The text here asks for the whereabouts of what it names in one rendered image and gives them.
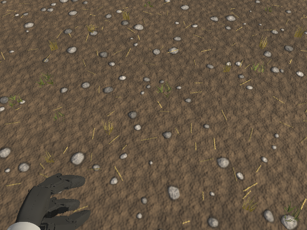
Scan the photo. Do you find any left robot hand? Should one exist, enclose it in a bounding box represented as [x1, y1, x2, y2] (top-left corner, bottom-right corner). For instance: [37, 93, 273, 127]
[15, 172, 91, 230]

